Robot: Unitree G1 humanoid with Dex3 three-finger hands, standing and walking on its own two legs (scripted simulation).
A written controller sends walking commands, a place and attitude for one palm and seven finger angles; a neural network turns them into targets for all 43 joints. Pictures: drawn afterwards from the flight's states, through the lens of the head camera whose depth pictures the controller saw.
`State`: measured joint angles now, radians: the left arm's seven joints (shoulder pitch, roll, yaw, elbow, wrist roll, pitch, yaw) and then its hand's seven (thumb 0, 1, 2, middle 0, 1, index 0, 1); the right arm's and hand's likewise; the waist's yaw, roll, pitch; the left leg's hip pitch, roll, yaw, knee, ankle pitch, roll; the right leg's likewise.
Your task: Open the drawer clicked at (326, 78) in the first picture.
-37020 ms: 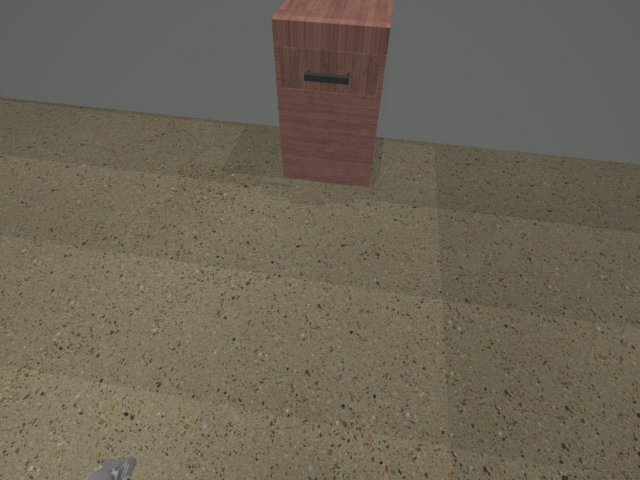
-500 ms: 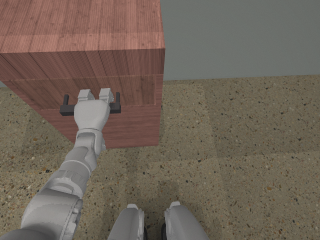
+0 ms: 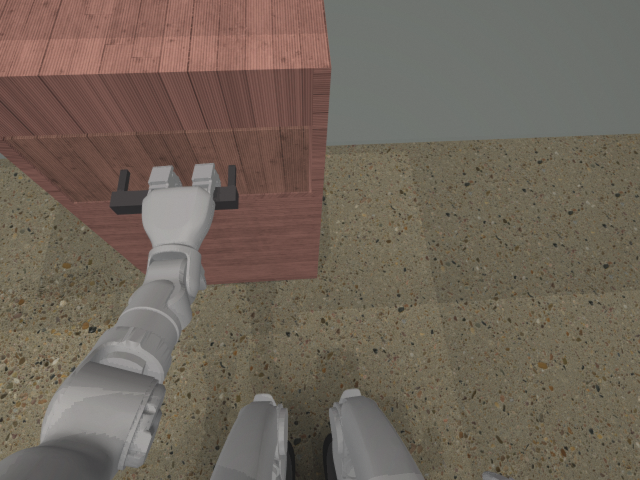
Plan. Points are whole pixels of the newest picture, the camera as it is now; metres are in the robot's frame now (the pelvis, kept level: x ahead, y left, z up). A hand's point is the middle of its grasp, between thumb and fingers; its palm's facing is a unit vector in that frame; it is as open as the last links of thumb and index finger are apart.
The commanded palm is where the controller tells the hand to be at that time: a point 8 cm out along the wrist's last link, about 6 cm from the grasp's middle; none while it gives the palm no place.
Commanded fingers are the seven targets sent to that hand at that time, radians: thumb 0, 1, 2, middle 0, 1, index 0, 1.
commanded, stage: lower the fingers behind the handle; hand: left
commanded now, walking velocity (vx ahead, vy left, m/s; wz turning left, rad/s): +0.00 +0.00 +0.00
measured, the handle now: (177, 187) +0.52 +0.19 -0.06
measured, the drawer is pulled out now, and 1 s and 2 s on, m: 0.00 0.00 0.02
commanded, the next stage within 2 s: close the thumb around the handle in 0.34 s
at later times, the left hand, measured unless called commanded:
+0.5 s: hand (193, 230) +0.45 +0.17 -0.07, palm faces -0.05 -0.05 -1.00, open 14.0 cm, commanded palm +0.42 +0.17 -0.03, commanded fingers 0.00 -0.28 0.40 -0.32 -1.22 -0.32 -1.22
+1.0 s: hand (193, 229) +0.46 +0.17 -0.08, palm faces -0.05 -0.05 -1.00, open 6.7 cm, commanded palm +0.42 +0.17 -0.03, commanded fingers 0.00 0.90 0.90 -0.40 -1.35 -0.40 -1.35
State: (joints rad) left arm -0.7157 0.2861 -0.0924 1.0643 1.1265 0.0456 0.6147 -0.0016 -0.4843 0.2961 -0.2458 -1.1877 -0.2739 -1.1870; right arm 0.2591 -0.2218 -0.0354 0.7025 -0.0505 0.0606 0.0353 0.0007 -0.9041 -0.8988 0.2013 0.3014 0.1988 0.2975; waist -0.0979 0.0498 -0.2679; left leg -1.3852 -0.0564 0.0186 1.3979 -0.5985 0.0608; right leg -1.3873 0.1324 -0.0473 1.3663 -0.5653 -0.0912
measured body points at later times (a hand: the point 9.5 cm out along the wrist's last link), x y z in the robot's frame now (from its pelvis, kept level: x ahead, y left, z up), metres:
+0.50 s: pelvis +0.00 +0.01 +0.00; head +0.16 +0.01 +0.42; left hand +0.45 +0.17 -0.02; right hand +0.05 -0.25 -0.14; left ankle +0.01 +0.08 -0.59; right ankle +0.02 -0.07 -0.59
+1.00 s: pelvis +0.00 +0.01 +0.00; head +0.17 +0.01 +0.42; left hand +0.45 +0.17 -0.02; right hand +0.06 -0.25 -0.14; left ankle +0.01 +0.08 -0.59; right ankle +0.02 -0.07 -0.59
